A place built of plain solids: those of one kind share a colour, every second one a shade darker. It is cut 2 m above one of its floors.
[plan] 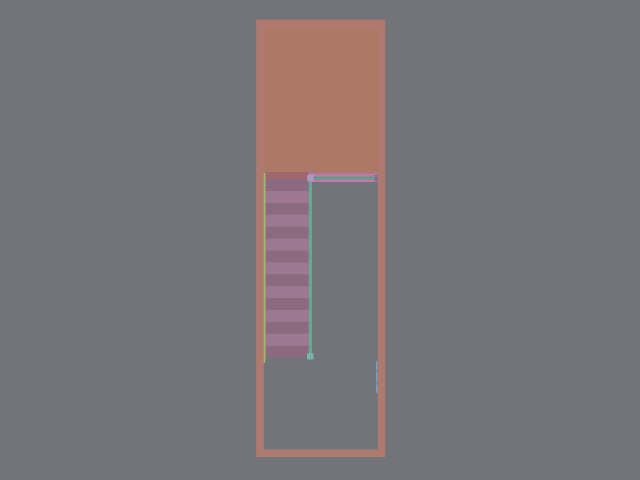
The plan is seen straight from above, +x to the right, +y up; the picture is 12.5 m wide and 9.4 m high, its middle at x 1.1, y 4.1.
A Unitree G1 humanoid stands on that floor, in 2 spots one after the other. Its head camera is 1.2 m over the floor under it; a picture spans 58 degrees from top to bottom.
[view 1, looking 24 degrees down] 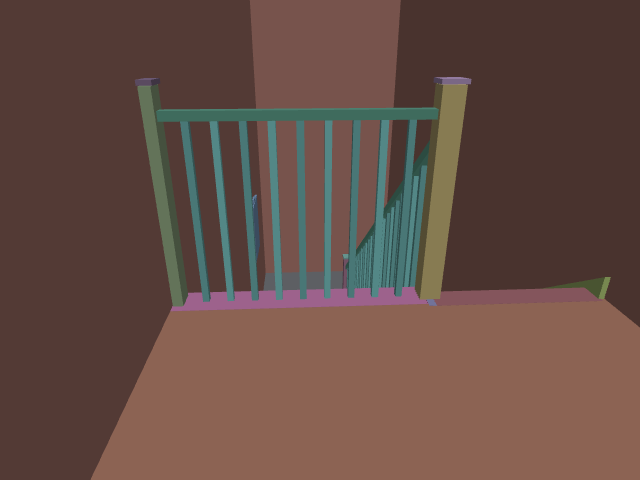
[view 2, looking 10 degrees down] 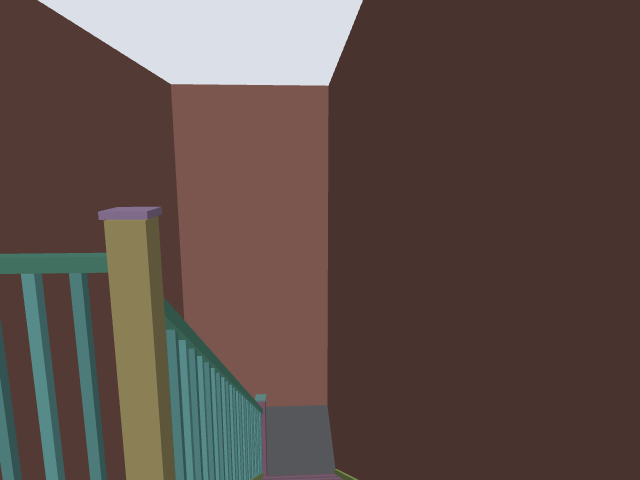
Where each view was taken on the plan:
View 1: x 1.58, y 7.27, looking -93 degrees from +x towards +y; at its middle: wall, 7.97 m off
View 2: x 0.46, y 6.51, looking -93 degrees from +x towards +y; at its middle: wall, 6.62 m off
